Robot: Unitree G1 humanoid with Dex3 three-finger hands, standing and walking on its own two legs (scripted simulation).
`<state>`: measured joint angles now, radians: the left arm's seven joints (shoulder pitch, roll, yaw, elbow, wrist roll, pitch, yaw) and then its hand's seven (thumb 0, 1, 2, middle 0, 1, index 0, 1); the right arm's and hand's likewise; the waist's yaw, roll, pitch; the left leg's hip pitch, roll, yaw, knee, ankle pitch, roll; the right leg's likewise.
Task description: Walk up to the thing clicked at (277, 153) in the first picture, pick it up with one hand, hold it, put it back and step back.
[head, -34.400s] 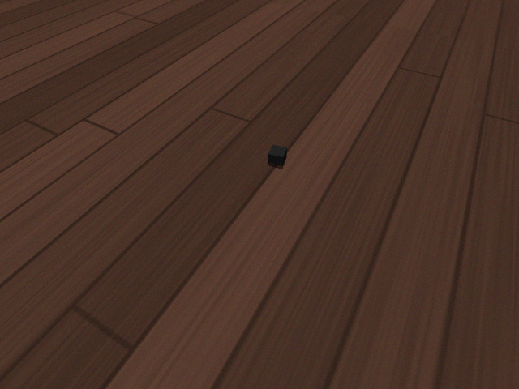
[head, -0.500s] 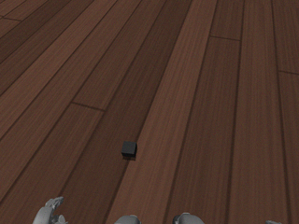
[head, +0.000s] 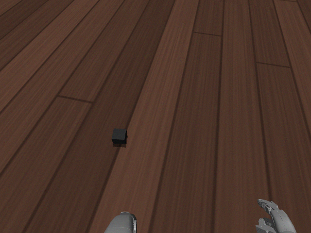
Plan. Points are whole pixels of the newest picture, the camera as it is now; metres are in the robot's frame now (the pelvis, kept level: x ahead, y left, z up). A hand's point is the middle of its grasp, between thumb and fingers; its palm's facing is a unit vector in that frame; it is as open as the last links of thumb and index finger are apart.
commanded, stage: step back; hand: left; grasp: from above
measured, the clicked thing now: (119, 136) +0.74 +0.29 -0.72
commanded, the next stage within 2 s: stand in 1.90 s
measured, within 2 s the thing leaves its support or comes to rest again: neither
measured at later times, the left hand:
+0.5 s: hand out of the picture -0.05 +0.24 -0.14, palm faces +0.12 -0.92 -0.37, open 7.3 cm
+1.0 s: hand out of the picture -0.28 +0.21 -0.12, palm faces +0.09 -0.89 -0.46, open 7.3 cm
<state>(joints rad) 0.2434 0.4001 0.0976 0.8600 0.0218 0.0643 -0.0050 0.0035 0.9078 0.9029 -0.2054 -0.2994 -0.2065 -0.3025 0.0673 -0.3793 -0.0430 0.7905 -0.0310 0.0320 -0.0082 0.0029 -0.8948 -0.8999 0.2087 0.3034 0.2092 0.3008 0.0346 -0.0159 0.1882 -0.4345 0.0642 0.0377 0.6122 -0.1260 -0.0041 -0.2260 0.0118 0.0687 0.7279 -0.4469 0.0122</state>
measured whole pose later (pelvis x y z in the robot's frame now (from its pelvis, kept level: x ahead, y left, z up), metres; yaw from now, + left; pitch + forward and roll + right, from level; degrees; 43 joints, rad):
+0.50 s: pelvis -0.17 -0.03 +0.00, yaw +8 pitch -3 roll +1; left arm 0.08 0.37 0.08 0.77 0.02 0.08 0.03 0.00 0.91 0.90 -0.21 -0.30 -0.21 -0.30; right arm 0.23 -0.35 -0.03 0.88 -0.04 0.04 -0.01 0.01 -0.90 -0.90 0.21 0.30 0.21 0.30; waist -0.02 -0.05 0.20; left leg -0.26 -0.04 -0.01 0.68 -0.36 0.03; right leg -0.49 0.01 0.04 0.93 -0.48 -0.02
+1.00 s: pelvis -0.30 -0.08 +0.01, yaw +5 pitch -2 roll +1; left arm 0.27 0.35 0.07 0.94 0.05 0.00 0.01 0.01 0.90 0.90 -0.21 -0.30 -0.21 -0.30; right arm 0.20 -0.41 -0.06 0.94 -0.02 0.05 0.01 0.00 -0.90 -0.90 0.20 0.30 0.20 0.30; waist 0.03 0.06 0.07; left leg -0.37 -0.03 -0.12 0.89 -0.44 -0.01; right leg -0.25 -0.02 0.01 0.64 -0.36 -0.01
